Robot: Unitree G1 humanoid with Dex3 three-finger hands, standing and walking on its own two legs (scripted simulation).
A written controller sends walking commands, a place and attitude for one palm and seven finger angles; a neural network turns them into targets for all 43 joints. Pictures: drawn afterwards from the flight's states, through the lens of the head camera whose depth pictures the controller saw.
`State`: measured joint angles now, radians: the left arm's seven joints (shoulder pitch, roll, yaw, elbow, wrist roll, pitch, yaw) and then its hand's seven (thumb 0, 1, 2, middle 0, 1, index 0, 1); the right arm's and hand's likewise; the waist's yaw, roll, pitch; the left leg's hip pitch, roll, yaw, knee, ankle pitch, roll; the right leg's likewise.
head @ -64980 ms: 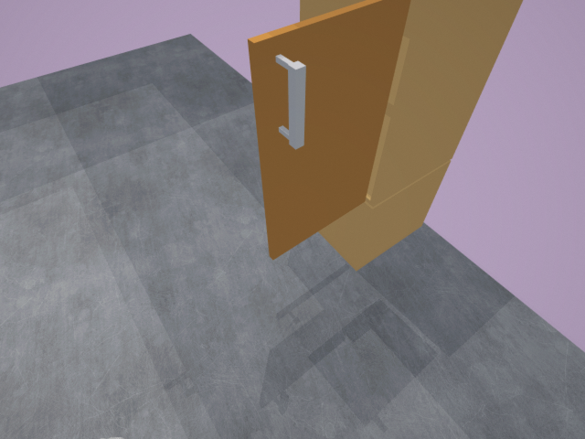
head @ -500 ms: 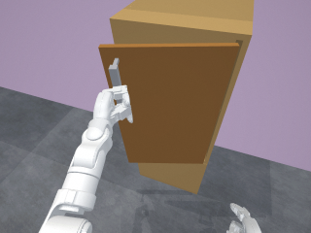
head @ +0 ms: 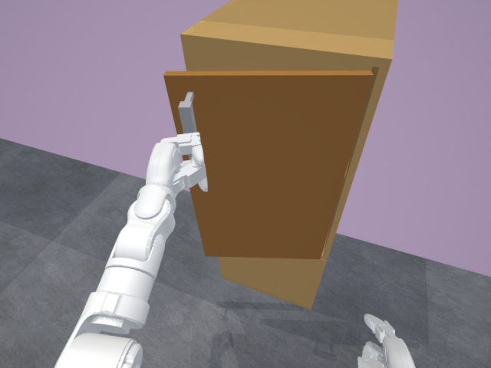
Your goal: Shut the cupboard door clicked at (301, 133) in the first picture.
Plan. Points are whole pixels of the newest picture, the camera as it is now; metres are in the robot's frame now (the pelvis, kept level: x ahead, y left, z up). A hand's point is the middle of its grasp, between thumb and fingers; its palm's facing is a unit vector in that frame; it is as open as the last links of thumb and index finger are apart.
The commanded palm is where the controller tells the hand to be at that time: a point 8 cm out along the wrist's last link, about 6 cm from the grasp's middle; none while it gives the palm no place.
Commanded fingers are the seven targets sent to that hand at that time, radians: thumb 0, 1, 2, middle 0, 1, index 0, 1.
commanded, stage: push the door shut along its arc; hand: left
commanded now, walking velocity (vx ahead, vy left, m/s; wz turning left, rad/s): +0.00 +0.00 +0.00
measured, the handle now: (193, 134) +0.49 +0.13 +0.14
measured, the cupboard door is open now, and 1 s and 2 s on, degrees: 19 2 0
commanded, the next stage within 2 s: pull the fist back off the door in 1.58 s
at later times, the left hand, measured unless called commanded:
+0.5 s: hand (213, 143) +0.46 +0.08 +0.15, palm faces -0.17 -0.98 -0.03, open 3.1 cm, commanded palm +0.45 +0.14 +0.15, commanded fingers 0.00 0.90 0.90 -1.30 -1.50 -1.30 -1.50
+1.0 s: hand (230, 125) +0.51 +0.06 +0.15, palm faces -0.29 -0.96 -0.02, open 3.1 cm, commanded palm +0.52 +0.11 +0.15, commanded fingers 0.00 0.90 0.90 -1.30 -1.50 -1.30 -1.50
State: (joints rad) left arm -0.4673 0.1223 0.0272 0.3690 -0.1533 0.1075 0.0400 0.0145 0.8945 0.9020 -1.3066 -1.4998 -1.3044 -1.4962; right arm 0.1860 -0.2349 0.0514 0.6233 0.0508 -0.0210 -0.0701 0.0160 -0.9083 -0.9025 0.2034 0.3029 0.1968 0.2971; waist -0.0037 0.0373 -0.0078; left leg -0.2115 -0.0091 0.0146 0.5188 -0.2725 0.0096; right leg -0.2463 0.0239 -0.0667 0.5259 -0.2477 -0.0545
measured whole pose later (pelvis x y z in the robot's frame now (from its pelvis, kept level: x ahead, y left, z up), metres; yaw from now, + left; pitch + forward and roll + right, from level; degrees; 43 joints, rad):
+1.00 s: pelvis +0.01 +0.02 -0.01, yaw -1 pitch +10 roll +0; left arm -1.11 0.31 0.17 1.22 -0.13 -0.21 -0.23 0.01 0.90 0.90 -1.30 -1.50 -1.30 -1.50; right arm 0.38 -0.29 0.02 0.71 0.02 -0.10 -0.03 0.01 -0.91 -0.90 0.21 0.30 0.20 0.30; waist -0.16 0.03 -0.03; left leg -0.48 -0.02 0.04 0.63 -0.32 0.03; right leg -0.52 0.01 -0.04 0.63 -0.28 -0.04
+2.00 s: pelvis +0.00 +0.02 -0.03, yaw +0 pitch +18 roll -1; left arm -1.39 0.18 0.22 1.40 0.08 -0.25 0.36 -0.01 0.88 1.02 -1.30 -1.50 -1.31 -1.50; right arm 0.41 -0.25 0.00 0.73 -0.10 -0.11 0.09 0.01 -0.91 -0.90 0.20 0.30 0.20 0.30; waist -0.24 0.04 -0.10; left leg -0.76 -0.02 0.01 0.80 -0.35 0.03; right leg -0.77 0.01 -0.08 0.77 -0.31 -0.04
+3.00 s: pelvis +0.02 -0.01 +0.00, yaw -1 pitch +1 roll +1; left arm -0.47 0.09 0.06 0.45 -0.10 -0.03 0.10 0.02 0.90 0.90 -1.30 -1.50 -1.30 -1.50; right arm 0.25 -0.24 0.00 0.60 0.04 0.03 -0.02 0.01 -0.91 -0.90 0.20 0.30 0.20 0.30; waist 0.00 0.05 -0.06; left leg -0.24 0.01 0.03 0.51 -0.29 0.00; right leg -0.29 0.04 -0.05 0.53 -0.26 -0.07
